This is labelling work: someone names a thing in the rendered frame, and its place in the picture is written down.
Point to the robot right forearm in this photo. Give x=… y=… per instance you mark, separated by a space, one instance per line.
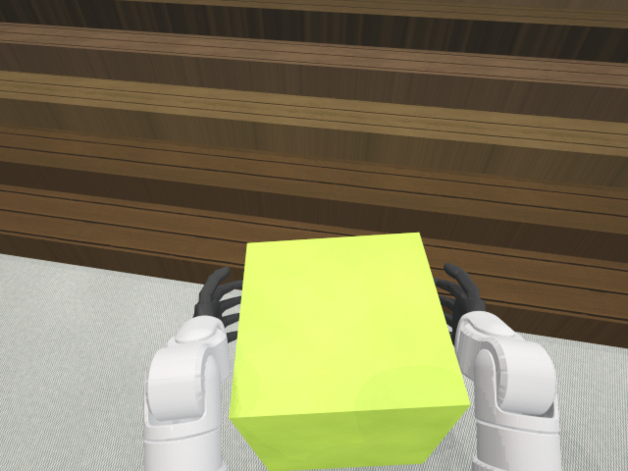
x=515 y=396

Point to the robot right hand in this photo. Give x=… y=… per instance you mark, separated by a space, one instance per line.
x=466 y=293

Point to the carton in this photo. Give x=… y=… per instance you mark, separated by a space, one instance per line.
x=343 y=356

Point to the robot left forearm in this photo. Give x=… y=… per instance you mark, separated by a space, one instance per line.
x=182 y=403

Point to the robot left hand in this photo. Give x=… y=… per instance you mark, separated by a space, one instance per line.
x=209 y=303

